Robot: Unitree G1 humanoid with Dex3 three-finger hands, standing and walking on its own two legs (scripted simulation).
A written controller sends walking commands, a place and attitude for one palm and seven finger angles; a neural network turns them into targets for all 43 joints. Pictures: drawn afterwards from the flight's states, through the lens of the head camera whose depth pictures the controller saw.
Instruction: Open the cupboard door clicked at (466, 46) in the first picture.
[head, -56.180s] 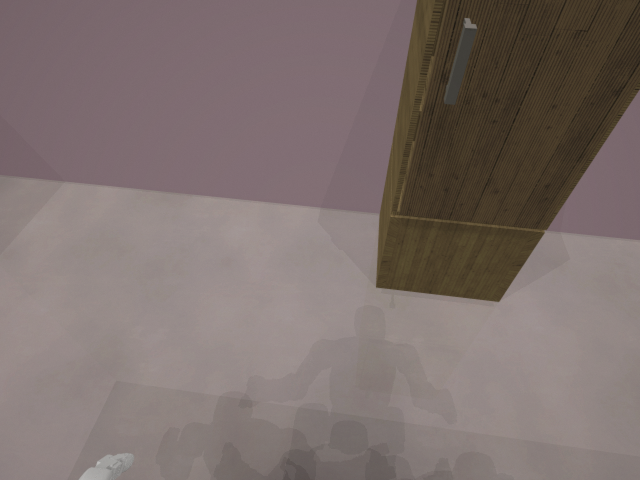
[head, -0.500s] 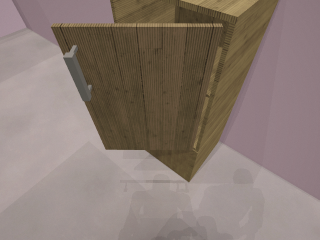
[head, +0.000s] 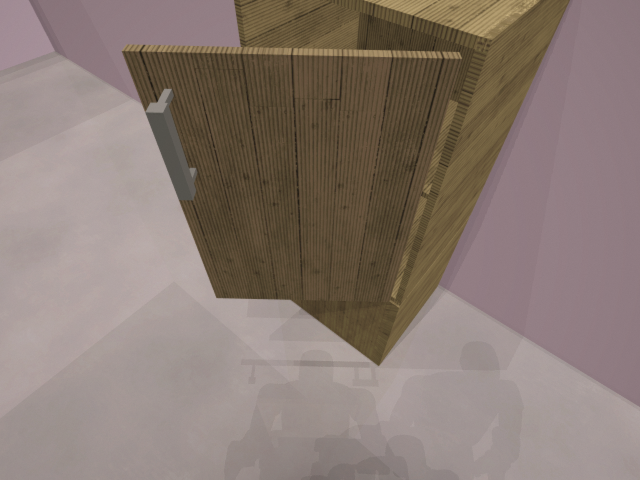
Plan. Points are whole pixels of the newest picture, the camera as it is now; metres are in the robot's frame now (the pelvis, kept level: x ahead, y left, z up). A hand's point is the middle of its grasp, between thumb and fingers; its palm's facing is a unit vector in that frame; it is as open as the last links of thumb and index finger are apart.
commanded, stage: raise the hand with hooked fingers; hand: left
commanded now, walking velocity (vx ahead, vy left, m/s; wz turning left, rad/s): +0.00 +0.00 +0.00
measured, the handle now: (177, 147) +0.52 +0.24 +0.12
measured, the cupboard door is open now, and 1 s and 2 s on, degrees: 38 38 38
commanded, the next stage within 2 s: none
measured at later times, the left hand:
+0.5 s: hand out of the picture +0.12 +0.20 +0.00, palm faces +0.22 -0.97 -0.06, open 9.3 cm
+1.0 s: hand (122, 382) +0.21 +0.23 +0.06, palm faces +0.04 -1.00 -0.06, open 12.3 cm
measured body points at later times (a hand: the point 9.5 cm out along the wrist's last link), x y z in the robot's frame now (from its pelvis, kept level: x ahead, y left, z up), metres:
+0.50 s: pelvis -0.05 -0.04 -0.06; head -0.02 -0.03 +0.39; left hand +0.10 +0.25 +0.01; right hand +0.18 -0.27 -0.10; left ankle +0.00 +0.10 -0.74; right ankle -0.06 -0.11 -0.74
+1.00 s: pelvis -0.03 -0.01 -0.02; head +0.00 -0.02 +0.43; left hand +0.20 +0.28 +0.06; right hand +0.11 -0.27 -0.11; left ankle +0.00 +0.10 -0.74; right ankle -0.06 -0.11 -0.74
